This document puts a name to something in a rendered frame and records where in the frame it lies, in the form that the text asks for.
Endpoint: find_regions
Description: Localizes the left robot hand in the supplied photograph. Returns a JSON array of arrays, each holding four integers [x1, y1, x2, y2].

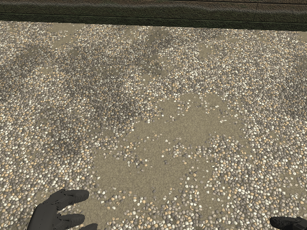
[[25, 189, 98, 230]]

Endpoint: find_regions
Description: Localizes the right robot hand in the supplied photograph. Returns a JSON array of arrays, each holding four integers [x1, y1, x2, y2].
[[270, 217, 307, 230]]

